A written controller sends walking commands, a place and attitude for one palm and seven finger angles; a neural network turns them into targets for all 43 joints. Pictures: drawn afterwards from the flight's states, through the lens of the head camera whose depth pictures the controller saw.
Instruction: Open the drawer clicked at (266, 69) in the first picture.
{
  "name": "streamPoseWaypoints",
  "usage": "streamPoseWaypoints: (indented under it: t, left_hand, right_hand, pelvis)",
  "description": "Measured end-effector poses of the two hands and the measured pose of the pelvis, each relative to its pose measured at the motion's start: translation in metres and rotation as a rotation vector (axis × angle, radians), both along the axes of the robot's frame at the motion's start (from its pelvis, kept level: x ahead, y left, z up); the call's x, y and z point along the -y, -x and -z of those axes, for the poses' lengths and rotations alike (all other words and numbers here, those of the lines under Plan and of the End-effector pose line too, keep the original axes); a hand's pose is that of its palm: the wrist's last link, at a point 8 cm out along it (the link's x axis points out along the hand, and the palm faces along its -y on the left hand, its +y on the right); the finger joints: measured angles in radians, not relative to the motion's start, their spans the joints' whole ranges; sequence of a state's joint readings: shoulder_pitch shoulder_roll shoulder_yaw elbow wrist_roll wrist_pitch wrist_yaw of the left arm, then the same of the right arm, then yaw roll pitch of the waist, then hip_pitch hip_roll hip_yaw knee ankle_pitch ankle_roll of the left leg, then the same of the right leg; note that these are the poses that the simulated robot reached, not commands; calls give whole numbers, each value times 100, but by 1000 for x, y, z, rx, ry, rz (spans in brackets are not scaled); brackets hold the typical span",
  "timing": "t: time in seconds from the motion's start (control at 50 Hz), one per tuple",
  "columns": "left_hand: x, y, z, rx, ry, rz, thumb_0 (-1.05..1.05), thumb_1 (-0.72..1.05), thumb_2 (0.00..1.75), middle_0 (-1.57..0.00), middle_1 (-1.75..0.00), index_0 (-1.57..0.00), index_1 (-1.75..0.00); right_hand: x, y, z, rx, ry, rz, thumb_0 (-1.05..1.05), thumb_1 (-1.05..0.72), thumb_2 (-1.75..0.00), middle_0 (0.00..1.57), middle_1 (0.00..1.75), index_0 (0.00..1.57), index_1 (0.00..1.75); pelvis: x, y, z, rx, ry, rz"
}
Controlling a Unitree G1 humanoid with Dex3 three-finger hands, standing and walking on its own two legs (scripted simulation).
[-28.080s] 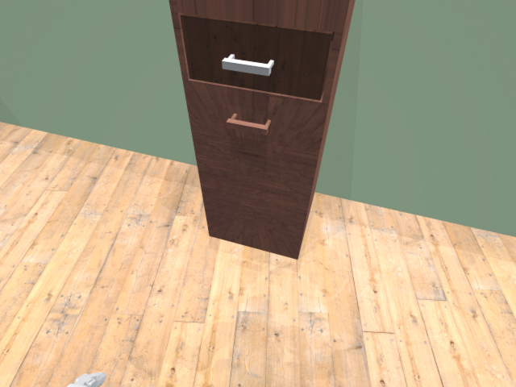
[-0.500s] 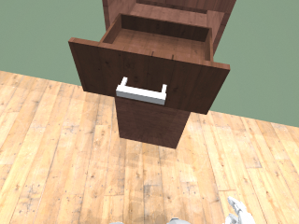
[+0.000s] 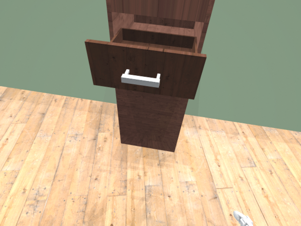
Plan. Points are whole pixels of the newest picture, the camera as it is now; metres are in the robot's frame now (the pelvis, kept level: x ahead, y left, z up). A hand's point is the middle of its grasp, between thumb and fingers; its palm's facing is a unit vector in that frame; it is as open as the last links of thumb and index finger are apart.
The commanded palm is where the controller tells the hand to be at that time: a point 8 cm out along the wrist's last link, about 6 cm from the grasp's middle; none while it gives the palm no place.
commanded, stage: stop stepping back and stand still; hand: left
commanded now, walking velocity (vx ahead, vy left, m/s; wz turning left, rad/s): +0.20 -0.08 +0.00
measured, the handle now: (141, 77) +0.54 +0.07 +0.13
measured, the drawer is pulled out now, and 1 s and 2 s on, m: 0.30 0.30 0.30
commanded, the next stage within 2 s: let the arm hang, fingers relaxed in 0.78 s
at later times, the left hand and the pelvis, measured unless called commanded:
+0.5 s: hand out of the picture +0.13 +0.24 +0.38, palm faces +0.76 -0.60 -0.25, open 7.4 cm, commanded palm +0.05 +0.25 +0.32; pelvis -0.06 -0.04 +0.00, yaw +5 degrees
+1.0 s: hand (20, 150) +0.21 +0.26 +0.18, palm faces +0.45 -0.72 -0.54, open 7.4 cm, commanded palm none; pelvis -0.05 -0.03 +0.00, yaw +6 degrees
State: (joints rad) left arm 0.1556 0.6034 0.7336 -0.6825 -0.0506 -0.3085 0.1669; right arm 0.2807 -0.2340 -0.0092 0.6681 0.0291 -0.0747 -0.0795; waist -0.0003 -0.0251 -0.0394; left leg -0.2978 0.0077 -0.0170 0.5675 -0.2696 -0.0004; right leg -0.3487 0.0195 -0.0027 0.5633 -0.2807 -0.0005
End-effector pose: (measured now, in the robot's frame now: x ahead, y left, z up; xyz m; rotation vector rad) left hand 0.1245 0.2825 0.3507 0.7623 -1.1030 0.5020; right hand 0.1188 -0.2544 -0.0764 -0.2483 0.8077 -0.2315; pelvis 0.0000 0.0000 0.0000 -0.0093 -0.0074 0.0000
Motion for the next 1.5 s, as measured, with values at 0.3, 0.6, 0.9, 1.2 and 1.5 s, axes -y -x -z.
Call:
streamPoseWaypoints:
  t: [0.3,0.6,0.9,1.2,1.5]
  left_hand:
    - [73,53,28,-140,-40,122,1,88,90,-22,-30,-21,-30]
    - [37,29,51,-353,166,-126,0,89,90,-20,-30,-19,-30]
    - [57,39,-13,-110,-159,-33,0,87,90,-22,-30,-22,-30]
    - [106,162,487,-2087,1163,-331,-3,102,89,-21,-30,-20,-30]
    - [59,261,476,-2337,1175,-594,0,93,90,-20,-30,-20,-30]
  right_hand:
    - [3,19,5,30,-39,-94,1,-90,-90,20,30,20,30]
    - [12,25,39,32,-179,-96,1,-90,-90,20,30,20,30]
    - [34,-7,8,59,-56,-80,1,-90,-90,20,30,20,30]
    - [36,94,68,-384,-88,-90,1,-90,-90,20,30,20,30]
    - [-4,187,63,-621,-124,8,1,-90,-90,20,30,20,30]
  pelvis:
    - [26,43,5,36,-36,-31]
    - [50,60,16,-14,-46,-80]
    - [34,45,0,-22,-11,-76]
    - [45,69,11,4,-20,-94]
    - [27,72,-7,4,-19,-54]
